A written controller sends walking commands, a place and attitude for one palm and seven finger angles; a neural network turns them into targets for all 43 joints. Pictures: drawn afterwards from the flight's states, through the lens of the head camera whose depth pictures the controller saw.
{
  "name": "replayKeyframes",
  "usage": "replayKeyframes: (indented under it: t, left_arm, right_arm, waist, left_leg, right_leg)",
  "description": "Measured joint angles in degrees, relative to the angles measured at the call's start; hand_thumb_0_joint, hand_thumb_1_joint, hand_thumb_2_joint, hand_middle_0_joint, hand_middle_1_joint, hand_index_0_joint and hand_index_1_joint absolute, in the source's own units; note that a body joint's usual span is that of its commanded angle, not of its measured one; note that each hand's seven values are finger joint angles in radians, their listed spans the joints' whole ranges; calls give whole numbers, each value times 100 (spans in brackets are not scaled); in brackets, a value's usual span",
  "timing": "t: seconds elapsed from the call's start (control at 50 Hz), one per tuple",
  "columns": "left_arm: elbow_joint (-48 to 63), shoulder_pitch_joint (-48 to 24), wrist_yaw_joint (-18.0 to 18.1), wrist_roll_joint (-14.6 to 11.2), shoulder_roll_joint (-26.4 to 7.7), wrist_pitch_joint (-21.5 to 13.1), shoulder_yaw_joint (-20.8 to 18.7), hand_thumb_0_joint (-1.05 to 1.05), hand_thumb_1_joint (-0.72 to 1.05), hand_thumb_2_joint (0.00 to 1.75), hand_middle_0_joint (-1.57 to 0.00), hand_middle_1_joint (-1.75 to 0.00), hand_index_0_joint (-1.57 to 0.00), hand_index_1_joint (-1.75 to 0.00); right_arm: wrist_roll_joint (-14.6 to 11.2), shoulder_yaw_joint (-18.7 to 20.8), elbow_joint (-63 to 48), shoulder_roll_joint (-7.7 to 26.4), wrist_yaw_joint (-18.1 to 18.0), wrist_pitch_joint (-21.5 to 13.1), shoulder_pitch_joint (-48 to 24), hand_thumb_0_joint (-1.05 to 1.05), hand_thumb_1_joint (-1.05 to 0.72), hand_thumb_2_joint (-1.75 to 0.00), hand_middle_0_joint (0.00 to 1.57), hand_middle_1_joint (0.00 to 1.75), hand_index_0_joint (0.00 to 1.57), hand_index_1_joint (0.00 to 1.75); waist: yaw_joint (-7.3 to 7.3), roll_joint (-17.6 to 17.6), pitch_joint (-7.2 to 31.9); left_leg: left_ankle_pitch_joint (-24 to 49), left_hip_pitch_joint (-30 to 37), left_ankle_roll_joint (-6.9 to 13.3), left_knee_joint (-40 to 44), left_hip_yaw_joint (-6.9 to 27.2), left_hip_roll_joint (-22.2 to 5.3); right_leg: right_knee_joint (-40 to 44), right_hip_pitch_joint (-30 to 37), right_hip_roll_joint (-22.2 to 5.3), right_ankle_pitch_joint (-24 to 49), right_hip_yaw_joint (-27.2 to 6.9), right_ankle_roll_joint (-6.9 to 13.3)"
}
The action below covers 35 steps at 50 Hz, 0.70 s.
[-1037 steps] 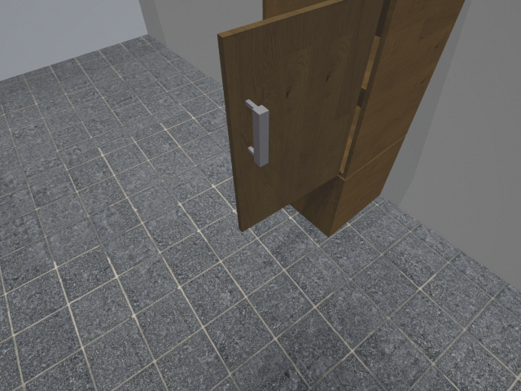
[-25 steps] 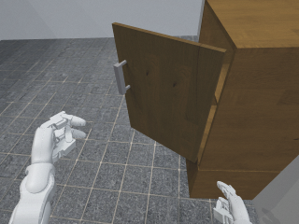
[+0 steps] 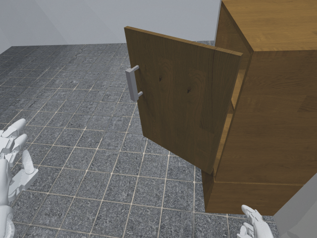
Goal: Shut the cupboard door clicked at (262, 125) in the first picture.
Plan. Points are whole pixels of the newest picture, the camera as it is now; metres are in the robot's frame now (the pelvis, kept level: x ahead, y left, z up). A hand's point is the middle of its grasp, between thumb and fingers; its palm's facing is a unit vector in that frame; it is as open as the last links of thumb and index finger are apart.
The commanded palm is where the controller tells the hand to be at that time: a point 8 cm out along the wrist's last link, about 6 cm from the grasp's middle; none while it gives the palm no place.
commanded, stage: draw the hand back to the body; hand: left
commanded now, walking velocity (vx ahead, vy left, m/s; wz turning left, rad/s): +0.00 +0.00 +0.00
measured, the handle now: (135, 83) +0.67 +0.20 +0.03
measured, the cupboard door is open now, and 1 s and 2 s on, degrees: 56 56 56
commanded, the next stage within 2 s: step back with the hand held close in 0.18 s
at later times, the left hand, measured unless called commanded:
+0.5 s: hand (37, 170) +0.19 +0.27 +0.15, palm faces +0.42 -0.78 -0.46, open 7.4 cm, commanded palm +0.13 +0.31 +0.17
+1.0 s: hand (10, 195) +0.14 +0.29 +0.15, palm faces +0.46 -0.75 -0.47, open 7.4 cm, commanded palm +0.08 +0.32 +0.17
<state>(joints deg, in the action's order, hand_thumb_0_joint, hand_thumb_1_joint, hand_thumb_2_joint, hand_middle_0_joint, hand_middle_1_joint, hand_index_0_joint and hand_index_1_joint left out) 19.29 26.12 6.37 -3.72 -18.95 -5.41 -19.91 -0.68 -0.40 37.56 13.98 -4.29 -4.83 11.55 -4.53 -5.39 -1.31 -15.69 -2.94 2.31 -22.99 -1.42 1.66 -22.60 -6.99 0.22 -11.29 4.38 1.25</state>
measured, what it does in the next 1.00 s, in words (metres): shifts its weight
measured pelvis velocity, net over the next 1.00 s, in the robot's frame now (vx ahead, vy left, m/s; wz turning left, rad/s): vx -0.07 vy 0.02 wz -0.02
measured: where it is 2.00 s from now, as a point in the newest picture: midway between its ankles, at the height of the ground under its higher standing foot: outside the picture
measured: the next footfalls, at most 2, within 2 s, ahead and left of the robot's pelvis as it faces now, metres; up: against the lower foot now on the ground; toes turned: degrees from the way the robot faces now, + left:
right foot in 1.78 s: -0.25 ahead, -0.06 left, +0.00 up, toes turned -4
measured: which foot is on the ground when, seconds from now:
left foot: down 0.00-1.00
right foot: down 0.00-1.00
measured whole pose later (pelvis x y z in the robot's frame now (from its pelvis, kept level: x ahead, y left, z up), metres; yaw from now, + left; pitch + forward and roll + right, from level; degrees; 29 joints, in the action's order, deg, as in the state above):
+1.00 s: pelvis -0.07 +0.02 -0.03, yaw -1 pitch -1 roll -1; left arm 26.7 29.4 8.1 -0.8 -22.5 -11.7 -26.0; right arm -0.9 -0.1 31.0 12.7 -4.6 -0.3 12.9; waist -0.2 -0.5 0.2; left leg -17.9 -21.5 4.9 -39.5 -3.7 2.6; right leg -36.4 -24.7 -0.6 -11.2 0.4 -0.9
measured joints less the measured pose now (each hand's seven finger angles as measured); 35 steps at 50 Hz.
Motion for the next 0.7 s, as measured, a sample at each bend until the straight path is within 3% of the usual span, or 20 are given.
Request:
replayKeyframes:
  t: [0.32, 0.52, 0.7]
  left_arm:
    - [80, 18, -54, -8, -71, -36, 3, 2, 89, 90, -21, -30, -22, -30]
    - [249, 418, 69, 23, -180, -435, -185, 2, 89, 90, -21, -30, -21, -30]
    - [613, 556, 118, 33, -553, -342, -421, 2, 89, 90, -22, -30, -22, -30]
  right_arm:
    - [16, -57, -54, -145, 24, -72, -21, 1, -90, -90, 21, 30, 21, 30]
    - [-43, 153, -250, 79, 56, 386, -24, 1, -90, -90, 21, 30, 21, 30]
    - [-50, 188, -538, 7, -79, 641, -34, 1, -90, -90, 20, 30, 20, 30]
  waist:
    - [91, 71, 6]
    - [382, 42, 247]
    - [424, 377, 136]
  left_leg:
    - [19, 53, -37, 24, -66, -63]
    - [-168, -947, 76, -625, -48, -24]
    - [-122, -1220, 220, -809, -289, 160]
  right_leg:
    - [72, 47, 69, 73, -62, 37]
    - [-284, -805, 4, 41, -26, -43]
    - [-810, -1287, -183, -17, -276, -200]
